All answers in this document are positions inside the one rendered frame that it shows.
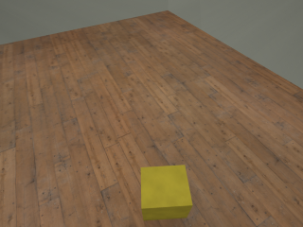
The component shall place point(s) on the carton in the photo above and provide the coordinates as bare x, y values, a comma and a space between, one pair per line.
165, 192

